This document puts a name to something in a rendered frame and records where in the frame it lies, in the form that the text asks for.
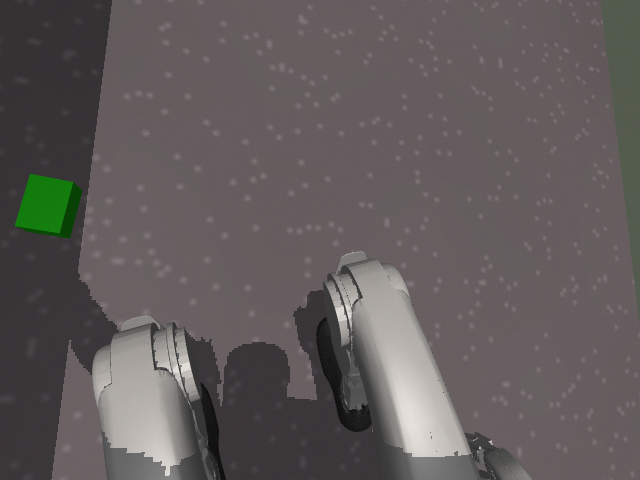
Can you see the left robot foot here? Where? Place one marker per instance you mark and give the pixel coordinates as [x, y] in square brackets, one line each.
[213, 433]

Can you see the right robot hand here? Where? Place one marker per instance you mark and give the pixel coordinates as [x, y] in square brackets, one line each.
[500, 463]

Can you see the small box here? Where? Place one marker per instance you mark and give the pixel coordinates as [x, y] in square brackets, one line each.
[49, 206]

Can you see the right robot foot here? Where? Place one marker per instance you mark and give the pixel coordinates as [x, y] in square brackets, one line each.
[353, 420]

